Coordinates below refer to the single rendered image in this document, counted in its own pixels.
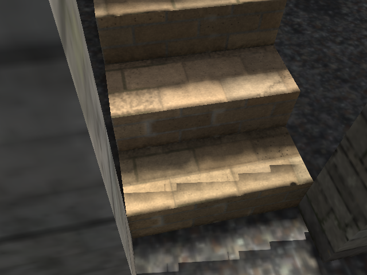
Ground stairs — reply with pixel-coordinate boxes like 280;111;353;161
93;0;314;239

